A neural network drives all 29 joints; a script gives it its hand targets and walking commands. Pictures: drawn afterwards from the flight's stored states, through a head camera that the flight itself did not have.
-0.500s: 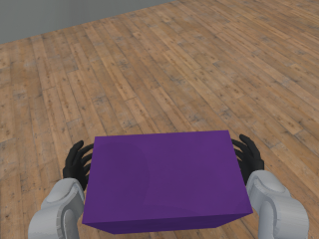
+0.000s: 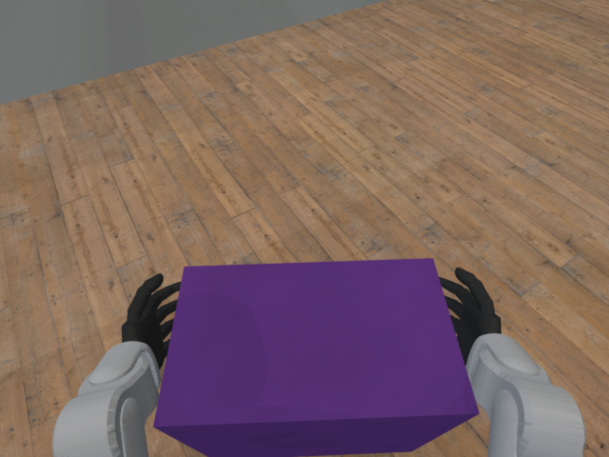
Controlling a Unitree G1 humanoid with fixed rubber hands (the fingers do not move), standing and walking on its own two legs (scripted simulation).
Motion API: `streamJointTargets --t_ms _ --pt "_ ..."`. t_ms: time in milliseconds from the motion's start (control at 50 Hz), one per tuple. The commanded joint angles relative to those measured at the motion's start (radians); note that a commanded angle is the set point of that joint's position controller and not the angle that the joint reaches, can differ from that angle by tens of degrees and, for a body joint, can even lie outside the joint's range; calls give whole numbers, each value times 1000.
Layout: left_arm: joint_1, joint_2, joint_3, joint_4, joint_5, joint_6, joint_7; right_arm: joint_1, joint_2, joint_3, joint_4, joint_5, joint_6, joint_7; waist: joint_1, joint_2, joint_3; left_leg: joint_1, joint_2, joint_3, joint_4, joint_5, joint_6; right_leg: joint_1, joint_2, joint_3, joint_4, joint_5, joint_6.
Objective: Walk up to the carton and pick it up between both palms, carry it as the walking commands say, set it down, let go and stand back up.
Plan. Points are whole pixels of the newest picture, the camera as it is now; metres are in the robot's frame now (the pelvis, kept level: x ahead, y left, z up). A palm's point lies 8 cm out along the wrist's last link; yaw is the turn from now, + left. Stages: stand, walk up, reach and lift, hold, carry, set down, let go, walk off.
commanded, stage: carry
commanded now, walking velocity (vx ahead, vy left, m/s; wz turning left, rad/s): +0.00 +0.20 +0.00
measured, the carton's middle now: (311, 370) +0.23 +0.00 +0.00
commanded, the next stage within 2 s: none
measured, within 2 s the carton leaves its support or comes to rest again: neither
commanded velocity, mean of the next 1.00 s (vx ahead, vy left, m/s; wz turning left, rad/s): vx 0.00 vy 0.20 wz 0.00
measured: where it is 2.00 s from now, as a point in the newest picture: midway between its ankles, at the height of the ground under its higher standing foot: outside the picture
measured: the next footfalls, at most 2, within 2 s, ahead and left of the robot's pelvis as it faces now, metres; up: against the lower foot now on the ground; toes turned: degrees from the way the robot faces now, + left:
right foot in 0.16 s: +0.04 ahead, -0.11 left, +0.00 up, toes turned -8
left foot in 0.42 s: +0.03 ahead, +0.21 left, +0.00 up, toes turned +11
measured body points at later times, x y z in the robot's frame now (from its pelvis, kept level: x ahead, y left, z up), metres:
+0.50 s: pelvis -0.02 +0.07 +0.00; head -0.02 +0.08 +0.45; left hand +0.21 +0.27 +0.08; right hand +0.23 -0.10 +0.08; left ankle -0.01 +0.18 -0.73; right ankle +0.00 -0.10 -0.72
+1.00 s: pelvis -0.04 +0.17 +0.00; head -0.04 +0.18 +0.45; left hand +0.20 +0.37 +0.08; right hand +0.20 +0.00 +0.08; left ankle -0.01 +0.20 -0.73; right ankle -0.09 +0.03 -0.67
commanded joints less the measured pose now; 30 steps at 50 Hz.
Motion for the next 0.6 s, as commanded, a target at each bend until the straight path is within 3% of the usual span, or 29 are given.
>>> streamJointTargets --t_ms 0,60,100,120,140,160,180,200,220,240,280,360,400,420,440,460,480,520,540,580 --pt "-358 -712 -824 -174 -241 0 -63 -361 640 788 -163 220 -12 60 -6 78 -243 277 270 -183 -43 1132 25 -73 19 5 -14 18 -5" --pt "-332 -680 -817 -172 -241 3 -62 -345 623 790 -155 205 -5 55 -7 77 -239 245 273 -186 -29 1073 52 -35 32 2 -142 14 -16" --pt "-315 -674 -813 -165 -241 8 -64 -344 617 794 -147 203 0 51 14 46 -238 198 243 -148 28 1014 42 61 33 -19 -346 136 -25" --pt "-318 -673 -811 -162 -241 10 -66 -337 613 793 -138 202 3 48 20 26 -251 118 224 -127 75 949 9 181 -8 11 -459 291 -36" --pt "-307 -665 -803 -150 -239 12 -67 -332 605 794 -135 199 6 45 20 -67 -275 -49 178 -113 166 685 -53 357 -136 157 -475 726 -83" --pt "-296 -654 -794 -124 -226 13 -66 -347 595 806 -142 201 11 49 24 -283 -295 -196 89 -104 286 190 -141 440 -349 382 -472 1155 -214" --pt "-304 -664 -803 -125 -225 13 -68 -381 612 809 -137 209 12 54 21 -335 -292 -224 90 -210 382 -228 -137 414 -399 430 -494 1192 -265" --pt "-328 -678 -809 -138 -226 12 -70 -401 639 815 -132 227 4 62 16 -276 -269 -229 104 -244 377 -243 -127 373 -390 395 -514 1089 -249" --pt "-360 -689 -814 -155 -230 11 -72 -408 665 814 -120 236 -3 68 15 -211 -238 -246 105 -234 330 -219 -129 346 -360 348 -547 935 -212" --pt "-367 -708 -822 -162 -236 7 -75 -402 688 811 -117 237 -12 69 17 -190 -210 -253 92 -203 274 -170 -133 328 -320 304 -563 845 -175" --pt "-374 -714 -835 -167 -240 -1 -79 -370 696 798 -103 229 -24 66 17 -180 -222 -193 61 -140 193 -92 -151 310 -253 205 -562 760 -127" --pt "-355 -673 -826 -156 -231 1 -76 -337 659 780 -83 219 -21 55 12 -213 -251 -71 49 -80 12 12 -165 264 -209 144 -522 590 -72" --pt "-339 -652 -818 -135 -216 10 -71 -336 639 771 -77 216 -13 51 12 -180 -229 -14 72 -91 -95 62 -154 202 -163 106 -473 463 -29" --pt "-330 -645 -814 -131 -212 15 -69 -348 630 766 -78 214 -8 50 12 -108 -207 10 126 -155 -118 99 -137 118 -125 70 -450 352 -7" --pt "-335 -642 -815 -131 -212 21 -69 -355 614 758 -74 207 -4 48 18 49 -185 -21 233 -304 -178 134 -101 58 -58 -4 -354 165 18" --pt "-356 -640 -818 -135 -212 26 -69 -360 609 753 -71 205 -1 48 12 183 -162 -48 307 -395 -214 130 -46 1 -3 -47 -260 45 24" --pt "-366 -653 -819 -125 -214 29 -71 -373 609 755 -85 209 1 49 8 205 -143 -45 330 -407 -221 167 -10 -39 15 -40 -191 -13 12" --pt "-395 -691 -825 -117 -238 27 -77 -384 622 754 -104 209 -3 52 4 173 -151 -32 300 -334 -169 332 17 -51 18 5 -79 -40 -10" --pt "-398 -702 -824 -113 -244 25 -78 -384 626 752 -108 208 -4 52 7 161 -172 -19 281 -292 -140 402 18 -39 15 14 -84 -20 -12" --pt "-386 -705 -823 -113 -249 22 -77 -383 628 760 -112 206 -3 50 17 126 -212 -9 247 -236 -97 414 7 27 19 0 -216 51 -13"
